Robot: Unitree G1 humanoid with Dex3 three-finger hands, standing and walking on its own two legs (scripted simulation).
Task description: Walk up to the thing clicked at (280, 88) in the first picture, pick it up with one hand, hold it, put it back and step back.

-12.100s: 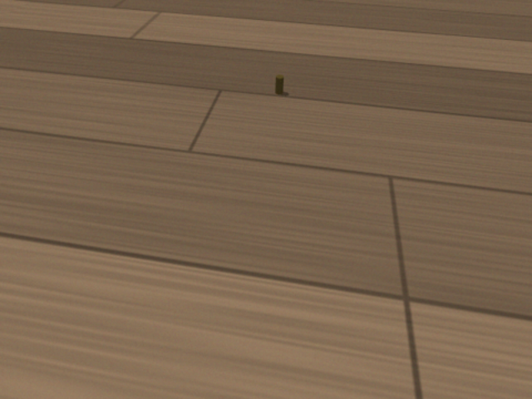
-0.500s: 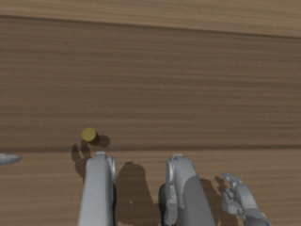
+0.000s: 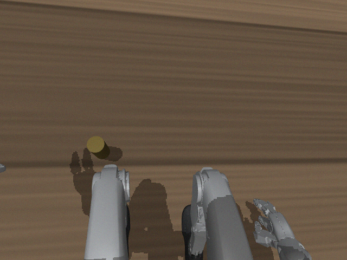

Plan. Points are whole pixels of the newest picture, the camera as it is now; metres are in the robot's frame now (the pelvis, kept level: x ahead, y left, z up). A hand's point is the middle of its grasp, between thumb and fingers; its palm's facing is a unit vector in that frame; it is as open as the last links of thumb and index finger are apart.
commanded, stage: go down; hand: left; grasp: from the side
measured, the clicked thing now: (99, 148) +0.41 +0.24 -0.37
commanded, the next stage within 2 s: approach in 1.62 s
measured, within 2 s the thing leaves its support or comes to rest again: neither
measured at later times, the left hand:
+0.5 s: hand out of the picture +0.34 +0.40 -0.05, palm faces +0.09 -0.92 -0.39, open 16.3 cm
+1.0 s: hand out of the picture +0.33 +0.40 -0.06, palm faces +0.11 -0.93 -0.35, open 16.3 cm
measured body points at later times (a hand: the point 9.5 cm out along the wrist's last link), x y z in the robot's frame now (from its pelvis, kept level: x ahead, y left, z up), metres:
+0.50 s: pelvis +0.00 +0.00 -0.03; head +0.21 +0.06 +0.37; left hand +0.33 +0.45 -0.03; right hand +0.18 -0.27 -0.14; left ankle +0.09 +0.14 -0.40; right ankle +0.09 -0.12 -0.40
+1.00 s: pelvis -0.01 +0.00 -0.05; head +0.20 +0.05 +0.35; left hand +0.32 +0.45 -0.04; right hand +0.18 -0.27 -0.17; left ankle +0.09 +0.14 -0.40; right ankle +0.09 -0.12 -0.40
